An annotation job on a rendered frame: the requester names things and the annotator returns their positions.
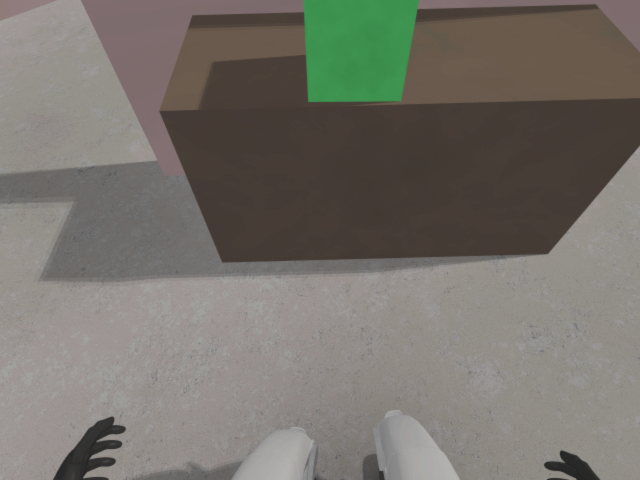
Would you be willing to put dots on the robot thigh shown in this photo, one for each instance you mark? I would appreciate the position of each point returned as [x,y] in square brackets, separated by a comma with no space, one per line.
[405,451]
[283,455]

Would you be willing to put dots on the left robot thigh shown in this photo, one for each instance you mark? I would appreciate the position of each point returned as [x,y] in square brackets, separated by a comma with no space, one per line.
[283,455]

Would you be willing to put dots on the pedestal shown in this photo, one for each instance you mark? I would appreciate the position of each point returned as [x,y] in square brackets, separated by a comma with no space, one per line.
[512,121]

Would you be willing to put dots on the left robot hand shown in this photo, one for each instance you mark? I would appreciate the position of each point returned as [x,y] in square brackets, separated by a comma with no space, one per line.
[78,462]

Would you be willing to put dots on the right robot hand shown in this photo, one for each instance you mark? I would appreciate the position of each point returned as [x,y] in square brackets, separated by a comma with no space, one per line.
[573,466]

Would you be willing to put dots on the carton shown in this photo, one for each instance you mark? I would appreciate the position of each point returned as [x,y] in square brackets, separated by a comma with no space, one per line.
[357,50]

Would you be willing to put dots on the right robot thigh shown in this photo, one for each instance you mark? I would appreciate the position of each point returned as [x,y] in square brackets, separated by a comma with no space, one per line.
[405,451]

